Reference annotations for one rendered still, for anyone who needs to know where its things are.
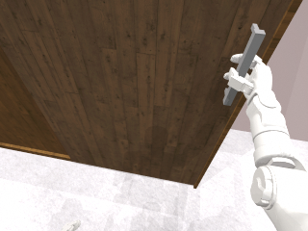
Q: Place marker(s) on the robot right upper arm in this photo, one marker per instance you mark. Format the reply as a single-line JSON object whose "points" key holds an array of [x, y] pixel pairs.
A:
{"points": [[283, 194]]}

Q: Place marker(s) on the right robot forearm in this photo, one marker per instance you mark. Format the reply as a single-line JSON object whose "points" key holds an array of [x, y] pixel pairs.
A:
{"points": [[272, 142]]}

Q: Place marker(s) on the handle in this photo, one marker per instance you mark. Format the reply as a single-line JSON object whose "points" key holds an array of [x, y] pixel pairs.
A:
{"points": [[246, 60]]}

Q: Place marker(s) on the wardrobe door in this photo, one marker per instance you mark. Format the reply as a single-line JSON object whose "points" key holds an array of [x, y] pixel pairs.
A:
{"points": [[21, 121], [134, 85]]}

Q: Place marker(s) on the left robot hand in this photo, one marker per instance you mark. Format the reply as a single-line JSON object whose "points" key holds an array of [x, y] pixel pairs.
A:
{"points": [[71, 226]]}

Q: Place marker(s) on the right robot hand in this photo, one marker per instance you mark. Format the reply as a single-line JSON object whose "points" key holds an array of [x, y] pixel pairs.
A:
{"points": [[260, 77]]}

